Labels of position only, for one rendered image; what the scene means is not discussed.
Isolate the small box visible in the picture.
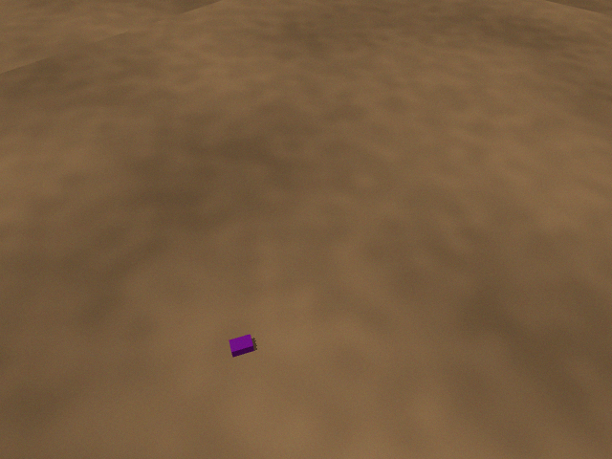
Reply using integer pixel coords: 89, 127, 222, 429
229, 334, 254, 357

